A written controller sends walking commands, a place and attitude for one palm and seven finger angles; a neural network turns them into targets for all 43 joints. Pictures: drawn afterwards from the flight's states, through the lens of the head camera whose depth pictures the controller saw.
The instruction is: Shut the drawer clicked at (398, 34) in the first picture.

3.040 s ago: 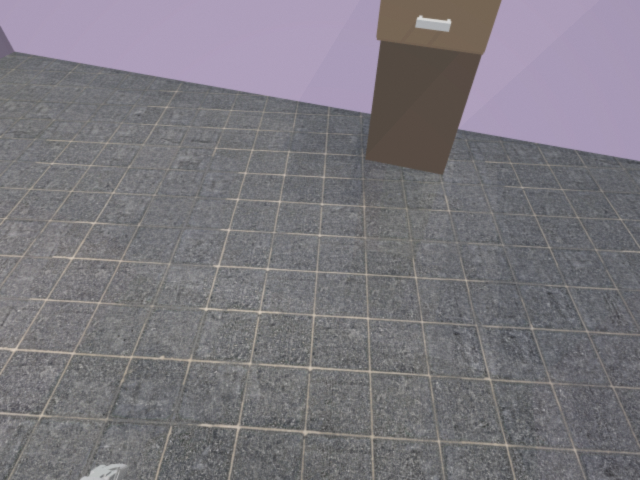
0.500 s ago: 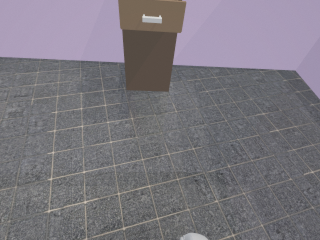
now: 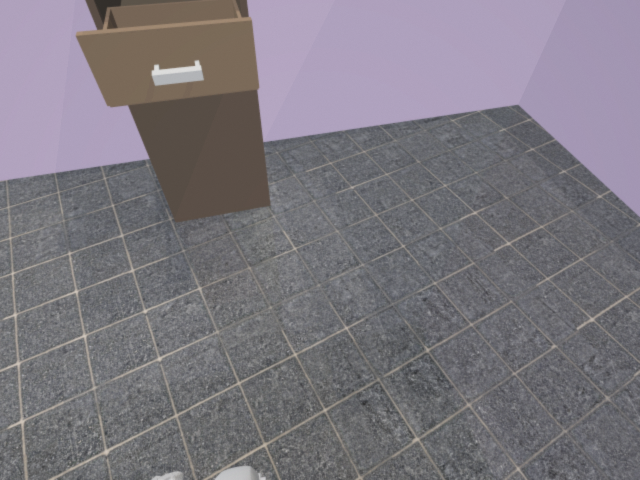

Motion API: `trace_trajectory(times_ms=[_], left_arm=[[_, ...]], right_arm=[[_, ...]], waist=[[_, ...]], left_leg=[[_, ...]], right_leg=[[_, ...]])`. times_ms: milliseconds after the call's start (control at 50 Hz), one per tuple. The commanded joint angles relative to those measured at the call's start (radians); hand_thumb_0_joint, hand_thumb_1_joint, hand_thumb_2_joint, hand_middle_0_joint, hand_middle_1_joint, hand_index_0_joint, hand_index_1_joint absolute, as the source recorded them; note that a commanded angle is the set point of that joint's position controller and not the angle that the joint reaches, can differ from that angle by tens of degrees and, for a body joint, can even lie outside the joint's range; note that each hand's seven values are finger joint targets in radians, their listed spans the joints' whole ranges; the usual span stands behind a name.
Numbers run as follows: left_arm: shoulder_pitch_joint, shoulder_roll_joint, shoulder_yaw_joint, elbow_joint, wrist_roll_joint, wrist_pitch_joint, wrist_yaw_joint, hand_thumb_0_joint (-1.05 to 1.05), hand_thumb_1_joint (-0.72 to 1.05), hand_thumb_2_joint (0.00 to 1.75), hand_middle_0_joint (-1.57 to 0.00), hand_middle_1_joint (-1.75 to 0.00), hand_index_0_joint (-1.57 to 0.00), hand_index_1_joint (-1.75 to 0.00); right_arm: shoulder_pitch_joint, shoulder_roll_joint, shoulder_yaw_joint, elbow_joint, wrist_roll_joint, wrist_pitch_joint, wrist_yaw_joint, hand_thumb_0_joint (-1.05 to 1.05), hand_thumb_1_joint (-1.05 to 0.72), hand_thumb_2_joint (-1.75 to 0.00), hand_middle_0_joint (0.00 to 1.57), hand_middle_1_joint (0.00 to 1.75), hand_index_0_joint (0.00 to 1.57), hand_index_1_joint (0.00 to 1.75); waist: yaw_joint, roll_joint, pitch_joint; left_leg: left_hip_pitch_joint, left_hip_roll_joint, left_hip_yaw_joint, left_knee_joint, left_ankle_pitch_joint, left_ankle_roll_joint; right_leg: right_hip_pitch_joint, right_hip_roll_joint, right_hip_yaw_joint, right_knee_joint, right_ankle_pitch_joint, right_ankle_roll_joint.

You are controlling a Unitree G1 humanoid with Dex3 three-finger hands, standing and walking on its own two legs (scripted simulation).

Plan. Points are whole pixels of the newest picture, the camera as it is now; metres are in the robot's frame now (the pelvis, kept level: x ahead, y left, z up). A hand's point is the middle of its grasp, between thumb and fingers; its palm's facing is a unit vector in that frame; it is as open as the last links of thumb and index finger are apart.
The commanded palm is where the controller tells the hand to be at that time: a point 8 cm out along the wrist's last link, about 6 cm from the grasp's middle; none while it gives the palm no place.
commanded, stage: walk to a spot facing it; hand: left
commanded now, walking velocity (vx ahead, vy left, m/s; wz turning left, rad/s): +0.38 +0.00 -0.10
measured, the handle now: (177, 70) +0.91 +0.33 +0.04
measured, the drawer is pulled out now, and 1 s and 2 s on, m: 0.30 0.30 0.30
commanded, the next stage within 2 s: turn to face it in 0.60 s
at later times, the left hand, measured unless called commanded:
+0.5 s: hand (180, 407) +0.25 +0.22 -0.16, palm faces -0.06 -0.99 -0.15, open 7.4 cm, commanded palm none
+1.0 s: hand (259, 272) +0.50 +0.13 -0.16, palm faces -0.11 -0.98 -0.18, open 7.2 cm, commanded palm none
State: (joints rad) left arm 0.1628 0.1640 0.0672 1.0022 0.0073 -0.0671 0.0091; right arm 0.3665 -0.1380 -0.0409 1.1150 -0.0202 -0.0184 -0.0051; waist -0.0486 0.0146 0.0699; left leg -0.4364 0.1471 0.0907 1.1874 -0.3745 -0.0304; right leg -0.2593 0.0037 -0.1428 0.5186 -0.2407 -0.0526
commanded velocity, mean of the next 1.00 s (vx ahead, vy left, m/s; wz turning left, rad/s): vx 0.22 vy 0.00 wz -0.03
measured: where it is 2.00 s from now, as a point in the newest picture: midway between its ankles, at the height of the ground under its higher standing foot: (330, 418)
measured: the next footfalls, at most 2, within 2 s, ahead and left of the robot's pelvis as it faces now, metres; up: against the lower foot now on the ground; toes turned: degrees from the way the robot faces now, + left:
left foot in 0.22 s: +0.22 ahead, +0.15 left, +0.00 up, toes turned +10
right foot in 0.70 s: +0.43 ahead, -0.13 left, +0.00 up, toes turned -22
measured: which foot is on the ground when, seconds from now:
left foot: up 0.00-0.20, down 0.22-0.70, up 0.72-1.00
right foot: down 0.00-0.22, up 0.24-0.68, down 0.70-1.00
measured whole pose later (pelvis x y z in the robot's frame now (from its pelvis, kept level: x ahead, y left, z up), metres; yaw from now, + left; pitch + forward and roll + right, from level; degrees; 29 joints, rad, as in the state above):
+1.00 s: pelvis +0.37 -0.03 +0.00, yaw -7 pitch -1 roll -1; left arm 0.12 0.16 0.04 1.00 0.02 -0.03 0.02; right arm 0.23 -0.17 -0.05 1.03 -0.02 0.02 -0.01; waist -0.03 0.01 0.05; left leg -0.48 0.11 0.10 0.94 -0.36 -0.05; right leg -0.23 -0.04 -0.27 0.49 -0.24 -0.06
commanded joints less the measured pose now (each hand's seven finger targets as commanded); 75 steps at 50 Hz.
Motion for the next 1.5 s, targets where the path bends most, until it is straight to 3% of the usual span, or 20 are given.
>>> trace_trajectory(times_ms=[0,160,180,200,220,240,280,340,580,660,680,700,840,1040,1080,1100,1120,1140,1260,1480], left_arm=[[0.085,0.121,0.012,-0.001,0.020,-0.006,0.004,0.00,0.90,0.90,-0.20,-0.30,-0.20,-0.30],[0.118,0.174,0.021,0.024,0.015,0.010,-0.013,0.00,0.90,0.90,-0.20,-0.30,-0.20,-0.30],[0.126,0.146,0.016,0.018,0.013,0.012,-0.017,0.00,0.90,0.90,-0.20,-0.30,-0.20,-0.30],[0.142,0.081,0.006,-0.003,0.004,0.014,-0.025,0.00,0.90,0.90,-0.20,-0.30,-0.20,-0.30],[0.092,0.082,0.001,-0.038,0.011,0.009,-0.024,0.00,0.90,0.90,-0.20,-0.30,-0.20,-0.30],[0.050,0.106,0.006,-0.041,0.018,0.013,-0.019,0.00,0.90,0.90,-0.20,-0.30,-0.20,-0.30],[0.059,0.089,0.012,-0.011,0.022,0.020,-0.035,0.00,0.90,0.90,-0.20,-0.30,-0.20,-0.30],[0.146,0.050,0.010,0.028,0.024,0.049,-0.038,0.00,0.90,0.90,-0.20,-0.30,-0.20,-0.30],[-0.068,0.022,0.009,-0.076,0.022,0.053,-0.046,0.00,0.90,0.90,-0.20,-0.30,-0.20,-0.30],[0.287,0.141,0.043,0.025,0.030,0.018,-0.032,0.00,0.90,0.90,-0.20,-0.30,-0.20,-0.30],[0.379,0.268,0.071,0.044,0.029,0.007,-0.015,0.00,0.90,0.90,-0.20,-0.30,-0.20,-0.30],[0.385,0.302,0.067,0.048,0.002,0.011,-0.006,0.00,0.90,0.90,-0.20,-0.30,-0.20,-0.30],[0.019,0.105,-0.011,-0.015,0.018,0.003,0.021,0.00,0.90,0.90,-0.20,-0.30,-0.20,-0.30],[0.033,0.183,0.022,-0.051,0.020,0.054,0.025,0.00,0.90,0.90,-0.20,-0.30,-0.20,-0.30],[0.031,0.186,0.027,-0.069,0.011,0.065,0.021,0.00,0.90,0.90,-0.20,-0.30,-0.20,-0.30],[0.051,0.157,0.025,-0.083,0.006,0.072,0.015,0.00,0.90,0.90,-0.20,-0.30,-0.20,-0.30],[0.042,0.107,0.013,-0.124,-0.003,0.075,0.011,0.00,0.90,0.90,-0.20,-0.30,-0.20,-0.30],[-0.019,0.122,0.003,-0.156,0.011,0.082,0.017,0.00,0.90,0.90,-0.20,-0.30,-0.20,-0.30],[0.052,0.127,0.018,-0.088,0.010,0.087,0.007,0.00,0.90,0.90,-0.20,-0.30,-0.20,-0.30],[0.037,0.109,0.003,-0.103,0.006,0.100,0.017,0.00,0.90,0.90,-0.20,-0.30,-0.20,-0.30]], right_arm=[[0.023,-0.036,-0.016,-0.080,-0.007,-0.008,0.014,0.00,-0.90,-0.90,0.20,0.30,0.20,0.30],[-0.016,-0.107,-0.029,-0.110,-0.007,-0.044,0.027,0.00,-0.90,-0.90,0.20,0.30,0.20,0.30],[0.076,-0.157,-0.038,-0.082,-0.011,-0.050,0.017,0.00,-0.90,-0.90,0.20,0.30,0.20,0.30],[0.187,-0.266,-0.062,-0.059,-0.027,-0.056,0.007,0.00,-0.90,-0.90,0.20,0.30,0.20,0.30],[0.258,-0.304,-0.064,-0.047,-0.026,-0.051,0.004,0.00,-0.90,-0.90,0.20,0.30,0.20,0.30],[0.200,-0.268,-0.053,-0.053,-0.019,-0.048,-0.007,0.00,-0.90,-0.90,0.20,0.30,0.20,0.30],[0.056,-0.188,-0.029,-0.095,-0.016,-0.057,-0.011,0.00,-0.90,-0.90,0.20,0.30,0.20,0.30],[-0.005,-0.137,-0.018,-0.097,-0.006,-0.074,-0.017,0.00,-0.90,-0.90,0.20,0.30,0.20,0.30],[0.094,-0.132,-0.038,-0.031,-0.012,-0.056,-0.013,0.00,-0.90,-0.90,0.20,0.30,0.20,0.30],[0.047,-0.150,-0.041,-0.053,0.005,-0.051,-0.001,0.00,-0.90,-0.90,0.20,0.30,0.20,0.30],[0.075,-0.066,-0.024,-0.087,0.021,-0.054,0.000,0.00,-0.90,-0.90,0.20,0.30,0.20,0.30],[0.038,-0.081,-0.021,-0.103,0.023,-0.046,-0.007,0.00,-0.90,-0.90,0.20,0.30,0.20,0.30],[0.094,-0.021,-0.004,-0.029,0.002,0.025,-0.010,0.00,-0.90,-0.90,0.20,0.30,0.20,0.30],[-0.136,-0.088,-0.016,-0.180,0.002,0.042,0.019,0.00,-0.90,-0.90,0.20,0.30,0.20,0.30],[-0.099,-0.121,-0.024,-0.188,-0.005,0.040,0.022,0.00,-0.90,-0.90,0.20,0.30,0.20,0.30],[-0.063,-0.186,-0.039,-0.194,-0.010,0.032,0.020,0.00,-0.90,-0.90,0.20,0.30,0.20,0.30],[-0.014,-0.284,-0.057,-0.207,-0.015,0.028,0.013,0.00,-0.90,-0.90,0.20,0.30,0.20,0.30],[0.020,-0.307,-0.061,-0.190,-0.012,0.029,0.002,0.00,-0.90,-0.90,0.20,0.30,0.20,0.30],[-0.153,-0.228,-0.038,-0.238,0.001,0.008,-0.015,0.00,-0.90,-0.90,0.20,0.30,0.20,0.30],[-0.144,-0.245,-0.052,-0.204,-0.006,0.035,-0.007,0.00,-0.90,-0.90,0.20,0.30,0.20,0.30]], waist=[[0.011,-0.112,-0.008],[-0.010,-0.042,0.014],[-0.051,0.052,-0.018],[-0.083,0.304,-0.072],[-0.102,0.383,-0.082],[-0.082,0.288,-0.042],[-0.014,0.104,0.041],[0.050,0.103,0.027],[0.007,0.120,0.058],[0.186,-0.041,-0.172],[0.193,-0.304,-0.291],[0.179,-0.252,-0.320],[-0.009,-0.101,-0.099],[0.049,-0.109,-0.055],[0.023,-0.040,-0.066],[0.006,0.126,-0.091],[-0.014,0.359,-0.098],[-0.041,0.293,-0.137],[0.041,0.091,-0.157],[0.021,0.130,-0.102]], left_leg=[[-0.024,0.044,-0.006,-0.225,0.079,-0.016],[0.263,-0.050,0.091,-0.622,0.153,0.001],[0.406,-0.014,0.021,-0.693,0.072,0.019],[0.531,0.214,-0.296,-0.854,-0.076,0.099],[0.515,0.342,-0.523,-1.007,-0.182,0.157],[0.442,0.364,-0.539,-1.029,-0.241,0.172],[0.316,0.294,-0.338,-1.035,-0.157,0.140],[0.236,0.204,-0.076,-1.026,0.060,0.104],[0.428,0.218,0.160,-0.926,0.444,0.125],[0.234,0.135,0.236,-0.346,0.605,0.047],[-0.081,-0.027,0.206,-0.006,-0.105,-0.003],[-0.137,-0.056,0.045,0.164,-0.241,0.006],[0.030,0.005,-0.065,-0.075,0.020,-0.004],[0.058,-0.032,0.025,-0.447,0.028,-0.004],[0.192,-0.049,0.038,-0.604,0.154,0.009],[0.280,0.043,-0.125,-0.724,0.337,0.065],[0.349,0.264,-0.430,-0.839,0.630,0.202],[0.342,0.308,-0.513,-0.865,0.598,0.274],[0.330,0.120,-0.236,-0.857,0.588,0.192],[0.278,0.112,-0.314,-0.885,0.374,0.217]], right_leg=[[-0.068,-0.258,0.200,-0.321,0.044,-0.124],[-0.088,-0.200,0.185,-0.170,-0.110,-0.073],[-0.157,-0.144,0.146,0.013,-0.051,-0.047],[-0.310,-0.028,0.036,0.338,-0.154,0.008],[-0.395,0.018,0.065,0.582,-0.340,0.014],[-0.441,-0.045,0.137,0.721,-0.283,0.006],[-0.441,-0.111,0.154,0.760,-0.113,0.015],[-0.341,-0.129,0.135,0.698,-0.001,0.040],[-0.311,-0.097,0.008,0.180,0.048,0.036],[0.280,-0.064,0.014,0.020,0.130,-0.030],[0.528,-0.375,0.470,-0.056,0.357,-0.142],[0.493,-0.464,0.569,-0.151,0.505,-0.211],[-0.044,-0.329,0.086,-0.241,0.398,-0.081],[0.063,-0.388,0.005,-0.139,0.260,-0.063],[0.000,-0.345,-0.047,-0.016,0.173,-0.006],[-0.094,-0.262,-0.088,0.149,0.062,0.055],[-0.264,-0.130,-0.099,0.370,-0.352,0.128],[-0.282,-0.099,0.031,0.544,-0.472,0.119],[-0.283,-0.114,0.126,0.626,-0.148,0.134],[-0.153,-0.068,0.107,0.304,-0.208,0.124]])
